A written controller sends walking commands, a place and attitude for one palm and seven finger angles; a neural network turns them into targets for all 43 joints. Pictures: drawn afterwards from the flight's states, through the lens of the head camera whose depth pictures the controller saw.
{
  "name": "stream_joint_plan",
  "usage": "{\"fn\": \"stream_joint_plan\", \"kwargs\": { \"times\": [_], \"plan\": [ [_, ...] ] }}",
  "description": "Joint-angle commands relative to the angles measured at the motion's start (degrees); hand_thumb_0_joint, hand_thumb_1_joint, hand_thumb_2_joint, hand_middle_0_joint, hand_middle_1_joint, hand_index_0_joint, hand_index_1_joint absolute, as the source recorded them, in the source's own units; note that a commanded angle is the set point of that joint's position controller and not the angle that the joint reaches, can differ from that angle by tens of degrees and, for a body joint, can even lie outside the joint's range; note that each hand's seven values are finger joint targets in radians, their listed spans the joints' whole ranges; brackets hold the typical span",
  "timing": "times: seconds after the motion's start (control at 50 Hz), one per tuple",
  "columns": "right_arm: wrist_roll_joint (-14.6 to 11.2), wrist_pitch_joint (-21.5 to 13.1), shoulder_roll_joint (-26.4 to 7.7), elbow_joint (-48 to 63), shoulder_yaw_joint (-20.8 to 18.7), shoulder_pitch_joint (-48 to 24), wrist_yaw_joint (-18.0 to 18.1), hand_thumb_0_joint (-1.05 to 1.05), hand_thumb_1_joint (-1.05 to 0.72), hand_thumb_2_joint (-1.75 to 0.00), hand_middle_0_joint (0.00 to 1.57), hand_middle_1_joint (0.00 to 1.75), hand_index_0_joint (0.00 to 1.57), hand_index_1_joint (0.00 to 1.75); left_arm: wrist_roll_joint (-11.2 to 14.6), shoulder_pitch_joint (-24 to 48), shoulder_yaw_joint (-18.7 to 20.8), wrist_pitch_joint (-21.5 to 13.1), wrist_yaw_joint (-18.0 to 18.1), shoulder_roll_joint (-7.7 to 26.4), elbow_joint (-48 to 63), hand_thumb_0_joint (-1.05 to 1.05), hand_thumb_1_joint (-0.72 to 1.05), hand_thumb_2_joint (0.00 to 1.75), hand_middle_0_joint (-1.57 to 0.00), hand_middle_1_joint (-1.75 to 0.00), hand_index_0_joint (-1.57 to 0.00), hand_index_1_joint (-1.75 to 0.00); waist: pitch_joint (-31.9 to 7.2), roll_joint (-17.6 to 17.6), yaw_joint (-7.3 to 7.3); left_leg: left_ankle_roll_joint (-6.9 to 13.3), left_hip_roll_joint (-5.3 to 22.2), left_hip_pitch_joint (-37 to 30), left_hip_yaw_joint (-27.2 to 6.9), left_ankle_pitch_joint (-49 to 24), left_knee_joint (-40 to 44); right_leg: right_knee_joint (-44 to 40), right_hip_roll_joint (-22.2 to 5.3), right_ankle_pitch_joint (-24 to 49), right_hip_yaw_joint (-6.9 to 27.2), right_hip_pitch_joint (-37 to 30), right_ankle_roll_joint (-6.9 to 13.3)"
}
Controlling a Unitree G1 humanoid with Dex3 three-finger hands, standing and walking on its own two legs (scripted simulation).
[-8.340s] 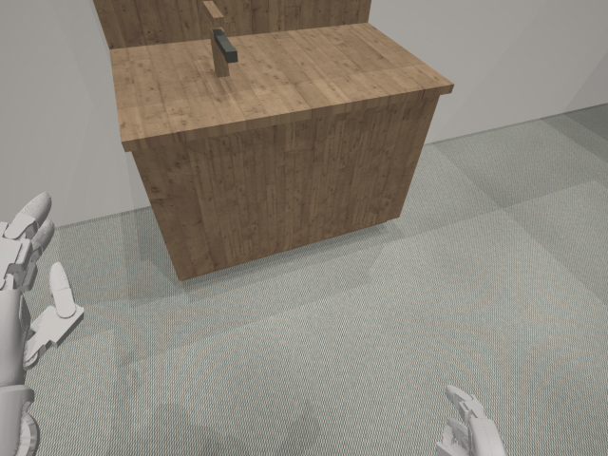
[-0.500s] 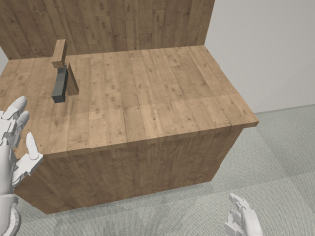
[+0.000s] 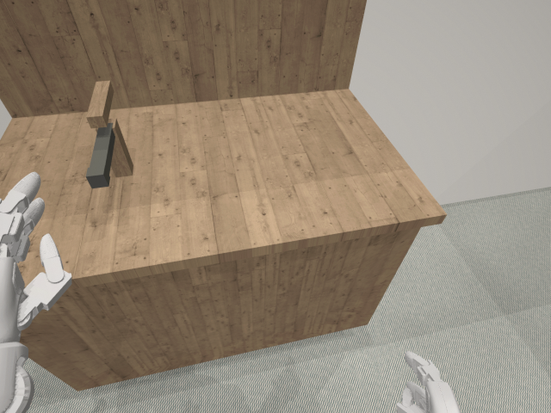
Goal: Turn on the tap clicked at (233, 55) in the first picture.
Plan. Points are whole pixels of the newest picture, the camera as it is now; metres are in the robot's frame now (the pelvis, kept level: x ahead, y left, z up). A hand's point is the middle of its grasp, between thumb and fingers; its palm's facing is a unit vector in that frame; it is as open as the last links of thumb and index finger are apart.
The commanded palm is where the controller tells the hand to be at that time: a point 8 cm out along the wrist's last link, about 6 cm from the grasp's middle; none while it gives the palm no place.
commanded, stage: shuffle to correct the standing spot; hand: left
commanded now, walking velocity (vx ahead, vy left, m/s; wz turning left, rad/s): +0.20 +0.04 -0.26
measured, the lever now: (98, 177) +0.45 +0.36 +0.08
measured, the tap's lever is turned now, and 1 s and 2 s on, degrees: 0 0 0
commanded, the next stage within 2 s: come to a stop and stand still in 0.46 s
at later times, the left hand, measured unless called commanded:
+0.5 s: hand (120, 197) +0.32 +0.24 +0.17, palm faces +0.31 -0.86 -0.40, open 7.4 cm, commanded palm +0.26 +0.28 +0.18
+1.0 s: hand (136, 158) +0.40 +0.24 +0.18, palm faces +0.30 -0.88 -0.37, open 7.4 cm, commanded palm +0.34 +0.28 +0.18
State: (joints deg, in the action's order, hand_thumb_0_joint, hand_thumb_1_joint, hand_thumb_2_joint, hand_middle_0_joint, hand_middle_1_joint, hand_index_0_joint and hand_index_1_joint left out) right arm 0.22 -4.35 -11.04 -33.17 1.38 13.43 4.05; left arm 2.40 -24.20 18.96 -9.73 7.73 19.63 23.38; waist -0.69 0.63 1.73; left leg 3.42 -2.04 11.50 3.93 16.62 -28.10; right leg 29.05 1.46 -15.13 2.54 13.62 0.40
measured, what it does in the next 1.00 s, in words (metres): walks ahead: right foot, then left foot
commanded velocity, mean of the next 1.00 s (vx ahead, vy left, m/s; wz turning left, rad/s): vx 0.03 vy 0.03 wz -0.04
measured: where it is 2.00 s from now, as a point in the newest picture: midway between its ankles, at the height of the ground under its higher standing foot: outside the picture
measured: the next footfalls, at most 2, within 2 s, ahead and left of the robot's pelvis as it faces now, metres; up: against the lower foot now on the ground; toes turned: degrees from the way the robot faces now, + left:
right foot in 0.60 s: +0.11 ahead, -0.06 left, +0.00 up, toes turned -6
left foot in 0.80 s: +0.21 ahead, +0.11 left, +0.00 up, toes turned -5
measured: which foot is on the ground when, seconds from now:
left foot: down 0.00-0.62, up 0.64-0.78, down 0.80-1.00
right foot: down 0.00-0.34, up 0.36-0.58, down 0.60-1.00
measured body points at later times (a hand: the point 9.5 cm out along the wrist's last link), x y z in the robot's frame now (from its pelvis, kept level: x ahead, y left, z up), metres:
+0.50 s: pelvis +0.08 +0.01 -0.01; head +0.10 +0.02 +0.44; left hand +0.30 +0.28 +0.19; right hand +0.22 -0.22 -0.09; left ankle +0.09 +0.11 -0.74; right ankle +0.05 -0.09 -0.68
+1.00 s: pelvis +0.14 +0.03 +0.00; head +0.17 +0.04 +0.45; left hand +0.37 +0.29 +0.20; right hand +0.30 -0.22 -0.07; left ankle +0.17 +0.12 -0.74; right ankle +0.12 -0.10 -0.74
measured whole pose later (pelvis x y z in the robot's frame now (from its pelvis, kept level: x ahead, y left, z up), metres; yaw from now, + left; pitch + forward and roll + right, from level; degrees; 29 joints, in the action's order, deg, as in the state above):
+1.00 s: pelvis +0.14 +0.03 +0.00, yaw -8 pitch -1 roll -1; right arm 0.1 -6.9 -9.7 -33.0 1.1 9.4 2.8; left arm 2.0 -24.1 21.6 -10.7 8.4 21.8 31.2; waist 4.5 2.4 1.0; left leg 1.6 0.4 13.9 3.6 14.5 -29.4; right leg 27.6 -0.8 -15.6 -1.7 11.0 -0.7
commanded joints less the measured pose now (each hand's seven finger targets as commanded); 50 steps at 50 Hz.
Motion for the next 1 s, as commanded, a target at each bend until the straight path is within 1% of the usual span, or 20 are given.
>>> {"fn": "stream_joint_plan", "kwargs": {
  "times": [0.0,0.08,0.14,0.2,0.28,0.32,0.34,0.38,0.44,0.54,0.56,0.58,0.6,0.64,0.68,0.72,0.76,0.82,0.9,0.98],
  "plan": [
    [-0.2,-3.3,-7.8,8.7,-3.3,-6.3,0.3,0.0,-0.9,-0.9,0.2,0.3,0.2,0.3,-0.3,8.0,5.2,-4.5,1.3,9.1,12.8,0.0,0.9,0.9,-0.2,-0.3,-0.2,-0.3,-1.7,-5.6,-1.11,0.7,11.0,3.2,-9.9,6.5,6.6,1.3,-0.7,3.9,-0.1,-0.1,2.5],
    [-0.5,-3.1,-7.2,8.7,-3.7,-5.8,-0.3,0.0,-0.9,-0.9,0.2,0.3,0.2,0.3,0.3,6.2,6.5,-5.1,1.1,10.3,12.4,0.0,0.9,0.9,-0.2,-0.3,-0.2,-0.3,-3.6,5.2,-1.11,-2.1,4.4,8.0,-1.1,-0.3,-12.3,-4.4,-9.3,9.7,17.4,-4.1,8.6],
    [-1.2,-2.6,-7.1,9.1,-3.9,-7.2,-1.6,0.0,-0.9,-0.9,0.2,0.3,0.2,0.3,0.2,5.1,8.9,-6.2,1.3,12.7,12.9,0.0,0.9,0.9,-0.2,-0.3,-0.2,-0.3,-1.5,6.6,0.16,-3.4,3.0,24.1,-2.7,13.5,-26.0,-8.7,-17.8,17.7,31.2,-14.1,15.2],
    [-1.0,-1.8,-6.2,9.2,-3.0,-7.0,-2.2,0.0,-0.9,-0.9,0.2,0.3,0.2,0.3,-0.2,2.8,8.2,-7.3,1.5,11.4,15.8,0.0,0.9,0.9,-0.2,-0.3,-0.2,-0.3,-3.7,3.7,0.31,-2.3,5.3,23.9,-5.1,10.9,-22.8,-3.7,-16.2,28.0,21.9,-16.8,14.2],
    [-0.9,-2.1,-6.4,8.4,-3.8,-5.9,-1.5,0.0,-0.9,-0.9,0.2,0.3,0.2,0.3,0.8,3.5,8.5,-7.0,1.0,11.6,18.8,0.0,0.9,0.9,-0.2,-0.3,-0.2,-0.3,-5.6,-2.4,-1.93,-1.9,1.8,-6.6,-0.4,-9.0,-0.1,6.0,-6.4,17.8,6.8,1.5,5.3],
    [-1.4,-2.4,-8.1,9.0,-4.9,-5.5,-1.3,0.0,-0.9,-0.9,0.2,0.3,0.2,0.3,1.1,4.7,9.0,-7.4,0.9,11.6,19.7,0.0,0.9,0.9,-0.2,-0.3,-0.2,-0.3,-7.8,-15.2,-2.65,7.4,18.1,-16.5,-22.9,-10.4,7.1,25.8,1.3,-11.5,-1.5,16.8,-0.1],
    [-0.9,-3.3,-7.1,9.3,-4.3,-7.0,-1.0,0.0,-0.9,-0.9,0.2,0.3,0.2,0.3,1.4,4.7,10.0,-7.1,1.1,12.6,19.2,0.0,0.9,0.9,-0.2,-0.3,-0.2,-0.3,-4.8,-17.6,-2.93,11.6,22.3,-13.9,-31.7,-8.8,11.7,36.8,1.9,-18.1,-0.6,21.4,-0.1],
    [-0.1,-4.2,-6.7,7.1,-4.1,-6.0,-1.2,0.0,-0.9,-0.9,0.2,0.3,0.2,0.3,0.5,5.4,9.3,-6.7,0.8,12.4,17.9,0.0,0.9,0.9,-0.2,-0.3,-0.2,-0.3,-1.2,-6.8,-3.02,13.8,22.8,-8.5,-29.0,-12.2,11.0,42.6,-3.0,-13.7,1.9,24.8,0.3],
    [-0.8,-5.1,-7.5,6.5,-4.4,-6.8,-1.5,0.0,-0.9,-0.9,0.2,0.3,0.2,0.3,0.0,1.4,9.2,-6.6,0.4,11.3,19.0,0.0,0.9,0.9,-0.2,-0.3,-0.2,-0.3,-3.1,-9.1,-1.06,9.6,17.2,-5.0,-12.8,-18.7,7.4,29.8,-5.4,-8.9,-1.8,19.0,0.4],
    [-1.0,-5.0,-7.6,7.3,-3.1,-6.9,-1.3,0.0,-0.9,-0.9,0.2,0.3,0.2,0.3,0.0,-1.5,10.2,-5.8,1.0,11.5,15.2,0.0,0.9,0.9,-0.2,-0.3,-0.2,-0.3,-5.4,-7.2,-1.32,2.5,11.6,6.6,-3.5,-10.5,-1.2,-0.7,-1.5,2.3,-10.4,-6.7,0.2],
    [-0.8,-4.6,-7.2,7.0,-3.1,-6.7,-1.1,0.0,-0.9,-0.9,0.2,0.3,0.2,0.3,-0.2,-1.0,11.2,-5.8,1.2,12.4,14.1,0.0,0.9,0.9,-0.2,-0.3,-0.2,-0.3,-6.9,-1.7,-1.33,1.1,9.3,12.0,-2.1,-6.7,-9.1,-3.7,-4.4,5.6,-4.5,-13.8,1.9],
    [-0.5,-4.2,-6.3,7.1,-3.0,-5.9,-1.3,0.0,-0.9,-0.9,0.2,0.3,0.2,0.3,-0.3,-0.1,12.0,-5.6,1.3,13.3,12.5,0.0,0.9,0.9,-0.2,-0.3,-0.2,-0.3,-7.9,8.9,-1.73,-1.4,4.0,18.6,1.2,0.3,-20.4,-6.7,-13.5,10.1,10.4,-17.4,6.2],
    [-0.4,-4.3,-6.2,7.3,-2.9,-6.0,-1.8,0.0,-0.9,-0.9,0.2,0.3,0.2,0.3,0.2,0.3,12.8,-5.8,1.3,13.8,10.7,0.0,0.9,0.9,-0.2,-0.3,-0.2,-0.3,-6.5,12.9,-1.61,-3.2,2.0,22.9,-0.5,11.7,-27.4,-10.5,-21.7,13.7,21.9,-15.6,10.8],
    [-1.7,-3.8,-7.2,7.2,-4.1,-6.9,-2.7,0.0,-0.9,-0.9,0.2,0.3,0.2,0.3,0.9,1.1,10.5,-5.4,0.8,12.1,13.7,0.0,0.9,0.9,-0.2,-0.3,-0.2,-0.3,-2.7,11.7,-1.03,-3.7,4.3,21.4,-5.6,13.0,-30.5,-11.7,-23.2,15.0,23.3,-9.8,12.7],
    [-1.1,-3.4,-5.4,6.4,-2.2,-7.6,-2.4,0.0,-0.9,-0.9,0.2,0.3,0.2,0.3,0.2,-0.1,10.3,-6.0,1.5,11.2,16.0,0.0,0.9,0.9,-0.2,-0.3,-0.2,-0.3,-3.0,7.4,-1.32,-3.2,6.1,14.5,-4.8,10.5,-17.5,-6.1,-19.3,27.9,9.7,-8.4,10.0],
    [-0.7,-3.4,-4.6,6.2,-2.1,-7.8,-1.3,0.0,-0.9,-0.9,0.2,0.3,0.2,0.3,0.0,-0.7,9.6,-5.9,2.0,10.9,18.3,0.0,0.9,0.9,-0.2,-0.3,-0.2,-0.3,-5.5,4.6,-1.93,-3.7,2.3,3.2,-0.3,-4.3,-1.7,-2.1,-12.5,25.2,0.9,-6.6,4.9],
    [-0.7,-4.2,-6.7,6.9,-3.6,-8.5,-0.4,0.0,-0.9,-0.9,0.2,0.3,0.2,0.3,0.2,1.3,8.9,-6.0,2.3,11.3,23.3,0.0,0.9,0.9,-0.2,-0.3,-0.2,-0.3,-6.6,-4.6,-1.09,-2.2,8.4,-3.0,-7.5,-19.2,4.0,4.0,-8.0,12.0,-2.2,-2.8,0.9],
    [-0.5,-4.7,-6.6,8.2,-3.2,-8.0,-0.3,0.0,-0.9,-0.9,0.2,0.3,0.2,0.3,-0.2,2.3,8.9,-5.2,1.8,11.2,21.3,0.0,0.9,0.9,-0.2,-0.3,-0.2,-0.3,-2.4,-12.6,-0.78,0.6,14.8,3.7,-15.5,-19.9,10.2,6.8,-2.9,-4.0,-3.7,-2.4,-0.6],
    [-0.1,-6.1,-6.7,7.3,-3.4,-5.6,-0.8,0.0,-0.9,-0.9,0.2,0.3,0.2,0.3,-0.8,2.2,7.8,-5.4,1.7,9.9,20.5,0.0,0.9,0.9,-0.2,-0.3,-0.2,-0.3,-6.9,-10.4,-1.26,-2.3,14.1,-7.3,-10.2,-40.2,3.8,-1.9,-3.4,2.8,-3.9,-2.4,0.3],
    [-0.4,-4.8,-7.1,8.5,-3.6,-5.7,-1.4,0.0,-0.9,-0.9,0.2,0.3,0.2,0.3,-0.1,-1.6,6.8,-3.8,1.0,8.5,18.8,0.0,0.9,0.9,-0.2,-0.3,-0.2,-0.3,-8.1,-8.9,-1.45,-4.0,13.1,-6.2,-7.6,-41.6,2.8,-4.1,-3.1,11.2,-4.0,-5.9,0.4]
  ]
}}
